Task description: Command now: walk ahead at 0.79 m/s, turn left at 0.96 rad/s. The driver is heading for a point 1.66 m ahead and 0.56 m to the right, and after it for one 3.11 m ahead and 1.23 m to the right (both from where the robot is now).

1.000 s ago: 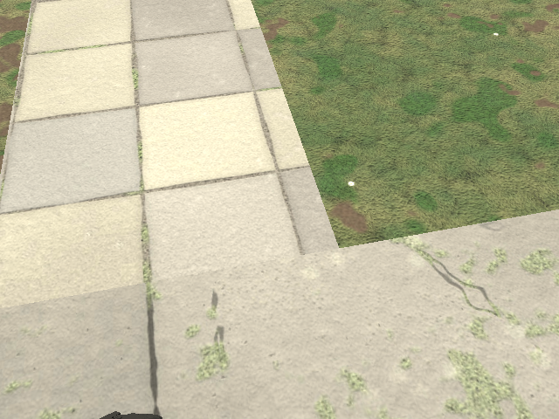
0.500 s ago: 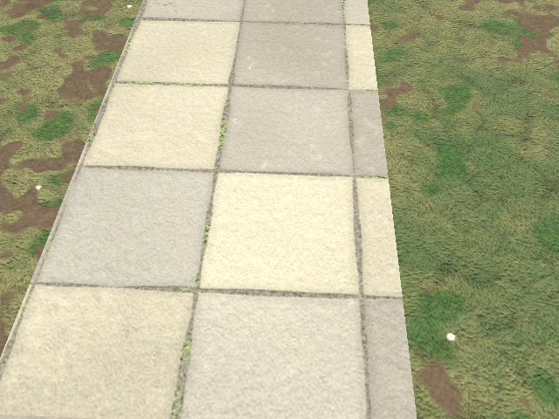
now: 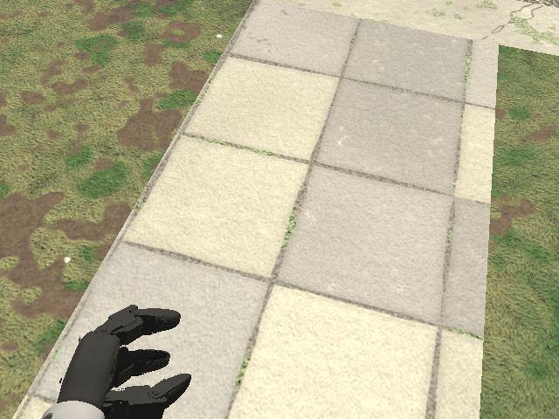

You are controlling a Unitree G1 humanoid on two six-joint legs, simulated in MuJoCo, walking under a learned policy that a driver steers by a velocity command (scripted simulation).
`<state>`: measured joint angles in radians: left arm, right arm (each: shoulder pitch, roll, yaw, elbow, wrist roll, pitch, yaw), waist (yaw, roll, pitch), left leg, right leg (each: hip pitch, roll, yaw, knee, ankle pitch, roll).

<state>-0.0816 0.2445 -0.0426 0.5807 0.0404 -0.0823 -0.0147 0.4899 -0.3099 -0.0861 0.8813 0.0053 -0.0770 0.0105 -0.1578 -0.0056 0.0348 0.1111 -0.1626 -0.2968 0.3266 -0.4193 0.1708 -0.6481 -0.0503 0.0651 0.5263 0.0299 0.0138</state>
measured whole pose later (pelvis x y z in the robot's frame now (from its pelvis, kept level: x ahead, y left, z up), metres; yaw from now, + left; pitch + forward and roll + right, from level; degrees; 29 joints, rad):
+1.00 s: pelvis +0.29 -0.06 +0.02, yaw -29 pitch +4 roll +3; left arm 0.23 0.32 0.08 0.57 -0.01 0.03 0.03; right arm 0.07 -0.32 -0.10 0.73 -0.01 0.00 -0.04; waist 0.00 0.01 0.03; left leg -0.62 -0.02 -0.06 1.07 -0.33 -0.05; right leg -0.37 0.04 0.10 0.52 -0.20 -0.05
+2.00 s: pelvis +0.34 -0.02 +0.00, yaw -16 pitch +3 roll -1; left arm 0.16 0.32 0.10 0.68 -0.01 -0.01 0.00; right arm 0.11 -0.32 -0.10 0.57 0.03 0.08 0.03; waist 0.02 -0.02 0.08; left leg -0.39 0.01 0.05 0.62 -0.27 0.02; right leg -0.25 -0.15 -0.18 0.73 -0.48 0.06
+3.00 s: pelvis +0.73 -0.07 +0.01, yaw -22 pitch +3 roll +1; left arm 0.37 0.33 0.08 0.84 0.02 -0.03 -0.03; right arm 0.17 -0.29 -0.02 0.64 -0.06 -0.06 -0.02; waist 0.05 -0.03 0.00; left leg -0.30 -0.01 0.05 0.53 -0.29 0.00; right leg -0.37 0.03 0.06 1.20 -0.33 -0.10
